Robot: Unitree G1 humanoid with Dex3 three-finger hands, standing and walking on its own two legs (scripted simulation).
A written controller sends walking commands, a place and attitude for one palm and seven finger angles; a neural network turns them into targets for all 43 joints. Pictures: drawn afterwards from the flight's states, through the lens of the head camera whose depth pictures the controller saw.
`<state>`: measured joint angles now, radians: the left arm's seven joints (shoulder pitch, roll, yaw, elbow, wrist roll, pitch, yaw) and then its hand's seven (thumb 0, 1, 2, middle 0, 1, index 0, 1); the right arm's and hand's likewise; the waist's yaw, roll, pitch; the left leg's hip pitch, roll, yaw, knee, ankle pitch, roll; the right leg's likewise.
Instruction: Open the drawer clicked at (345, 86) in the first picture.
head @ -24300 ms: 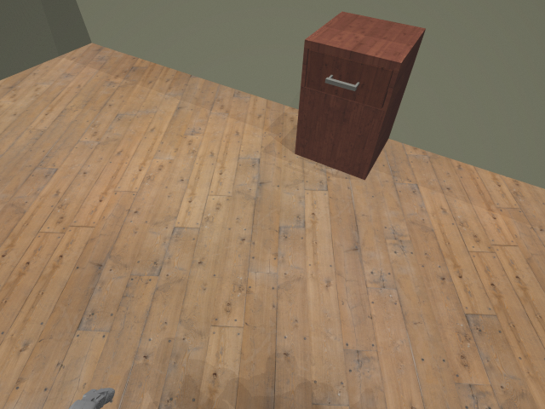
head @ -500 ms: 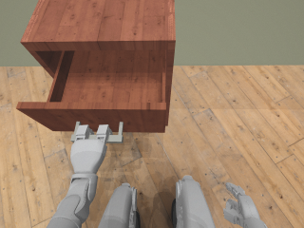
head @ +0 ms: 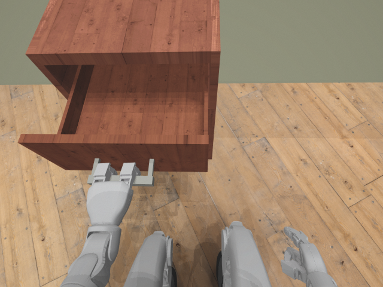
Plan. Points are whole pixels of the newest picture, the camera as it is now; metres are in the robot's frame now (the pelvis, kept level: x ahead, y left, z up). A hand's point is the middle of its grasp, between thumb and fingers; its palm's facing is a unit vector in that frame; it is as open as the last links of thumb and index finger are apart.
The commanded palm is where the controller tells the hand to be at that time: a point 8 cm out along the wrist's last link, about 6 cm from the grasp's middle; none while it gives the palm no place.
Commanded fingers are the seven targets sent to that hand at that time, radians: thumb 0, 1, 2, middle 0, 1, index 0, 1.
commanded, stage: pull the drawer open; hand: left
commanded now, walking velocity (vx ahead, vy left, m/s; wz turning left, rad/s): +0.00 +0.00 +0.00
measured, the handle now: (122, 172) +0.36 +0.17 -0.06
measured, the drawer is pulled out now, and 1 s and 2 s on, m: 0.20 0.22 0.23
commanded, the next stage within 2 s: open the thumb to release the handle in 1.36 s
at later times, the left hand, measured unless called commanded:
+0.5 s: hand (120, 206) +0.29 +0.17 -0.08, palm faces -0.07 -0.08 -0.99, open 6.0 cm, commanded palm +0.24 +0.18 -0.04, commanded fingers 0.00 0.90 0.90 -0.40 -1.35 -0.40 -1.35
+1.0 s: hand (119, 212) +0.28 +0.17 -0.08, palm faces -0.08 -0.08 -0.99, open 6.0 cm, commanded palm +0.23 +0.18 -0.04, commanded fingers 0.00 0.90 0.90 -0.40 -1.35 -0.40 -1.35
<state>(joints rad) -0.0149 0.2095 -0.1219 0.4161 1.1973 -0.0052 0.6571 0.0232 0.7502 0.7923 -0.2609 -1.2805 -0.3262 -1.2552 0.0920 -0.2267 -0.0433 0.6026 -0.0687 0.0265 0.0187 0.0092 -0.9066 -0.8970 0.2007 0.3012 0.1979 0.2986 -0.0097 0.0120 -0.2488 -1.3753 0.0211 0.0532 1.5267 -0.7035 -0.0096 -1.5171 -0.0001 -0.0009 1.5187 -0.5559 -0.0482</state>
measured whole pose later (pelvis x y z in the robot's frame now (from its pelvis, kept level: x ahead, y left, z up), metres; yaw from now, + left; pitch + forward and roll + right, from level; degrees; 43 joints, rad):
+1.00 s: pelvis +0.00 +0.00 +0.00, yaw +0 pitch +32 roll +3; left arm 0.09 0.21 -0.12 0.34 1.20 -0.03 0.66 0.03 0.75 0.79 -0.26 -1.28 -0.33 -1.25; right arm 0.08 -0.22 -0.03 0.58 -0.07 0.01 0.01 0.01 -0.91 -0.90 0.20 0.30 0.20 0.30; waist 0.00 0.01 -0.25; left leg -1.38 0.02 0.06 1.54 -0.71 -0.01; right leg -1.52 0.00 0.00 1.53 -0.56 -0.05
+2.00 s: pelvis -0.02 +0.00 -0.01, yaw +1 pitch +30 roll +2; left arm -0.06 0.23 -0.15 0.48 1.18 -0.02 0.68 0.00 -0.31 0.38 -0.29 -1.22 -0.33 -1.22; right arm 0.11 -0.24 -0.05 0.64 -0.06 0.00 -0.02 0.01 -0.91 -0.90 0.20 0.30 0.20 0.30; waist 0.01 0.02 -0.25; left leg -1.41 0.01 0.02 1.55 -0.66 -0.01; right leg -1.52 -0.02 -0.03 1.52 -0.52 -0.05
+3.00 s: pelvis -0.01 +0.00 +0.04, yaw +0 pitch +27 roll +2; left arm -0.06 0.22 -0.17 0.50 1.17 0.02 0.67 0.00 -0.49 0.30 -0.32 -1.20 -0.34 -1.21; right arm 0.12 -0.23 -0.05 0.63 -0.06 0.02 -0.02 0.01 -0.91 -0.90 0.20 0.30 0.20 0.30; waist 0.00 0.02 -0.23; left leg -1.23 0.01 0.02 1.39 -0.62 0.00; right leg -1.34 -0.01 -0.02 1.36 -0.48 -0.04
